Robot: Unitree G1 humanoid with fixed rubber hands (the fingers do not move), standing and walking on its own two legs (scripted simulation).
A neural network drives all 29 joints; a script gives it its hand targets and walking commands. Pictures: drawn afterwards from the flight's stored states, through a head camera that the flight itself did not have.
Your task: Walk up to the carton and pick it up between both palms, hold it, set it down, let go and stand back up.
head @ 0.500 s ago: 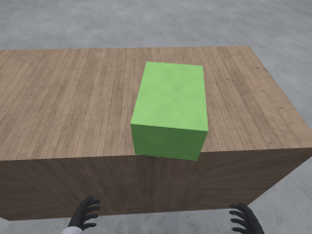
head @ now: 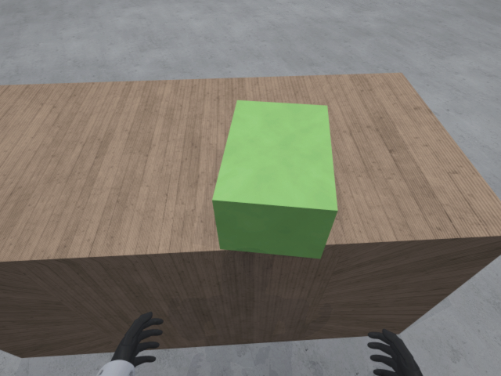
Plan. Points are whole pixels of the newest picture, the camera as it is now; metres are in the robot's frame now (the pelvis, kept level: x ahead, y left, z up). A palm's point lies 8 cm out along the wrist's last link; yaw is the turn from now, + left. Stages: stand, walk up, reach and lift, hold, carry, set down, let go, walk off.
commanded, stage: stand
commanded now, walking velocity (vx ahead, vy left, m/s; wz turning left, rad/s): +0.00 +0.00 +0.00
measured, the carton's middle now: (276, 174) +0.50 -0.01 +0.02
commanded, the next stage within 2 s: none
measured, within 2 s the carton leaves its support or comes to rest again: neither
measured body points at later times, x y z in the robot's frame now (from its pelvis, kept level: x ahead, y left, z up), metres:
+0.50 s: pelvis -0.01 +0.02 +0.00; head -0.02 +0.02 +0.45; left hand +0.04 +0.25 -0.14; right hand +0.04 -0.23 -0.14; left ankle -0.02 +0.11 -0.74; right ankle +0.02 -0.09 -0.74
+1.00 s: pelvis -0.02 +0.03 +0.00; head -0.03 +0.02 +0.45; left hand -0.05 +0.24 -0.16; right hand -0.04 -0.19 -0.16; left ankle -0.02 +0.11 -0.74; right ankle +0.02 -0.10 -0.74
